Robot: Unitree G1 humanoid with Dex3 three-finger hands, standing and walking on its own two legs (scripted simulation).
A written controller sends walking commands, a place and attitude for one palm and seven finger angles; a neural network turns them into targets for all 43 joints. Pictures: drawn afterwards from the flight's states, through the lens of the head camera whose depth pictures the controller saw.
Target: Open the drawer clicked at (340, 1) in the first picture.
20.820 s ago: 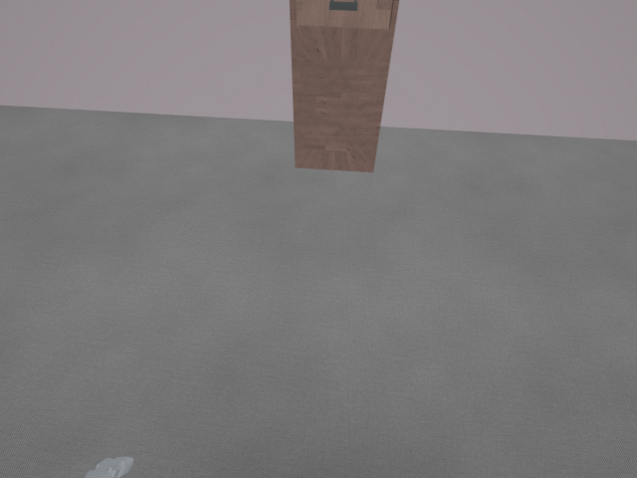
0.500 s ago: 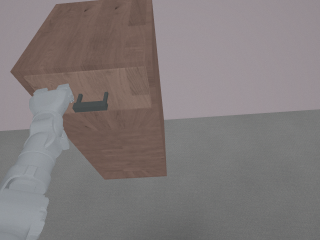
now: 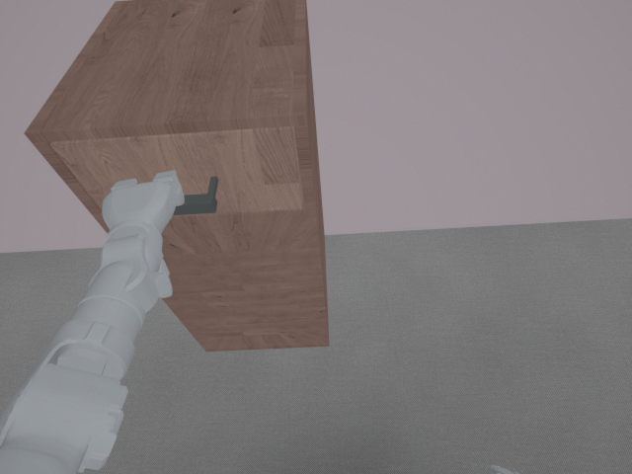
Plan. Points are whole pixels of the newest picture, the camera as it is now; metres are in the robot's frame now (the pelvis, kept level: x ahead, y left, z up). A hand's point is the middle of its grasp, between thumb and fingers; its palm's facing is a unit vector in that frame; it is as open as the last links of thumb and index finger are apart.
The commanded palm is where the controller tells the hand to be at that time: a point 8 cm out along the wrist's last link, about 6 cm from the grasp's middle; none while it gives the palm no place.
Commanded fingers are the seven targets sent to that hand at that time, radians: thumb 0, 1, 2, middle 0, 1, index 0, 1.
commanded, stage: lower the fingers behind the handle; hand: left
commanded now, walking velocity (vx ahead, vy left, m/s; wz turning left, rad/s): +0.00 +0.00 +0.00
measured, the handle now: (185, 194) +0.52 +0.23 +0.03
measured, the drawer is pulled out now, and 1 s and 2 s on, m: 0.00 0.00 0.00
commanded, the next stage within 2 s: lift the fingers back up to retry in 1.24 s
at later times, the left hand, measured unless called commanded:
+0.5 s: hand (178, 231) +0.43 +0.22 +0.04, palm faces +0.00 +0.01 -1.00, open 13.9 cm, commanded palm +0.41 +0.22 +0.08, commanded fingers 0.00 -0.50 0.30 -0.30 -1.20 -0.30 -1.20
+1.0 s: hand (177, 234) +0.43 +0.22 +0.04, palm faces +0.02 +0.03 -1.00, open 14.1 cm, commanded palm +0.41 +0.23 +0.05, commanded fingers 0.00 -0.50 0.30 -0.30 -1.20 -0.30 -1.20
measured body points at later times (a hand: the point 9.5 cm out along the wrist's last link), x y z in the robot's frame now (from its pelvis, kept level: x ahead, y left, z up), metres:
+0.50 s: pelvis -0.01 +0.00 -0.01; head +0.05 -0.03 +0.44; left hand +0.43 +0.21 +0.10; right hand +0.06 -0.26 -0.15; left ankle -0.04 +0.10 -0.73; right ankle +0.01 -0.11 -0.73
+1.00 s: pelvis -0.02 -0.01 -0.02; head +0.04 -0.02 +0.43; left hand +0.43 +0.21 +0.09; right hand +0.04 -0.28 -0.15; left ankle -0.04 +0.10 -0.73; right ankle +0.01 -0.11 -0.73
